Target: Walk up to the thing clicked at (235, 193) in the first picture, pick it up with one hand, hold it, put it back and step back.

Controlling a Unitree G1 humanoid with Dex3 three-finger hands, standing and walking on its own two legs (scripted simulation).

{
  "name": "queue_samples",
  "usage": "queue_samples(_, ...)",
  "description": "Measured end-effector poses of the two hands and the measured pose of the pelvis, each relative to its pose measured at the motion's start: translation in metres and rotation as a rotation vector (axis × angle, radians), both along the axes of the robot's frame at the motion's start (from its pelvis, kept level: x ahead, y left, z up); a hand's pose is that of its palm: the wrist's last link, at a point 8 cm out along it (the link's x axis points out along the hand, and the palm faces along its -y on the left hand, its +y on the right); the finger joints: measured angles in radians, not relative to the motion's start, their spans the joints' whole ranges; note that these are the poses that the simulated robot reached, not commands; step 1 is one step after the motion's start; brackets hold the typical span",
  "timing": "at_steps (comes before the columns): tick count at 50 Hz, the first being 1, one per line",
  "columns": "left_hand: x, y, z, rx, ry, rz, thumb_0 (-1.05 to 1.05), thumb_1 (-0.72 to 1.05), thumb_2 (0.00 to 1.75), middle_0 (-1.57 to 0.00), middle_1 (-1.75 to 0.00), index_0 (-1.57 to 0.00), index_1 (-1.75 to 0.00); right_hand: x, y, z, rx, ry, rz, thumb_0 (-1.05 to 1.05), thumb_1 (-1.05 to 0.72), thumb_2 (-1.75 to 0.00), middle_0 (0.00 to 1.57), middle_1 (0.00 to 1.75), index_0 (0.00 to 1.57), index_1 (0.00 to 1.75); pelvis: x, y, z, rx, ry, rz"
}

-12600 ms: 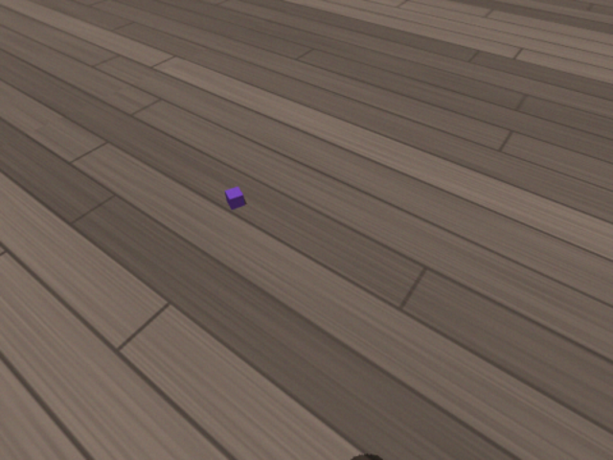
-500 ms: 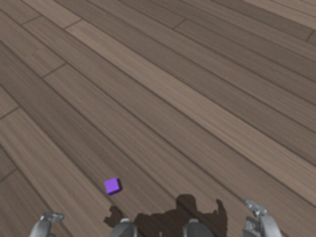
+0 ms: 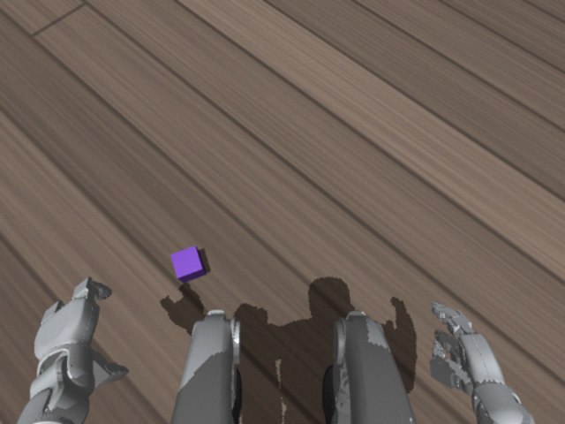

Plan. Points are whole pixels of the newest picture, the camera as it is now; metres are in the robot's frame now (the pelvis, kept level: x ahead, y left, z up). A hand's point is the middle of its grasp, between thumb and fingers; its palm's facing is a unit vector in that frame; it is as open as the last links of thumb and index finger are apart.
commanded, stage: rise first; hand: left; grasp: from above
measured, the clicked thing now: (189, 264) +0.44 +0.25 -0.51
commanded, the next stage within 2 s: none
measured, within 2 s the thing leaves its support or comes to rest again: neither
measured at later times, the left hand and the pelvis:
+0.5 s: hand (134, 291) +0.33 +0.30 -0.29, palm faces -0.40 -0.15 -0.91, open 13.7 cm; pelvis -0.05 +0.01 -0.13, yaw -3 degrees
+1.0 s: hand (157, 278) +0.37 +0.28 -0.35, palm faces -0.40 -0.18 -0.90, open 14.0 cm; pelvis -0.04 +0.00 -0.18, yaw -4 degrees
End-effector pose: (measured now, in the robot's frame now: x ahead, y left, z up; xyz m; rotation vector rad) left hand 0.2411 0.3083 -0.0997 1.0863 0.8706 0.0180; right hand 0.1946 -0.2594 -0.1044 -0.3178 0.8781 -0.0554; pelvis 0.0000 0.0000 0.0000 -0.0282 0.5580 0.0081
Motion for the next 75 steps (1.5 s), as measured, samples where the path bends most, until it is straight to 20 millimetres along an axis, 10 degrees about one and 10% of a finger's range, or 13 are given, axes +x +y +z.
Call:
queue_samples(11,0.063,0.0,-0.07,0.179,-0.073,-0.171,0.0,-0.44,0.94,-0.12,-1.05,-0.13,-1.04,-0.079,-0.007,-0.105,-0.001,0.215,-0.059,0.01,-0.88,-0.89,0.2,0.3,0.2,0.3,-0.033,-0.002,-0.08,-0.013,0.034,-0.016)
queue_samples(25,0.095,-0.008,-0.13,0.284,-0.099,-0.279,0.0,-0.45,0.95,-0.1,-1.06,-0.12,-1.04,-0.16,-0.011,-0.145,-0.054,0.382,-0.124,0.01,-0.88,-0.89,0.2,0.3,0.2,0.3,-0.046,0.005,-0.13,-0.034,0.029,-0.027)
queue_samples(75,0.149,-0.034,-0.227,0.26,-0.084,-0.213,0.0,-0.52,0.97,-0.1,-1.05,-0.11,-1.03,-0.199,-0.01,-0.213,0.021,0.519,-0.064,0.0,-0.9,-0.9,0.2,0.3,0.2,0.3,-0.039,0.004,-0.206,-0.049,0.036,-0.049)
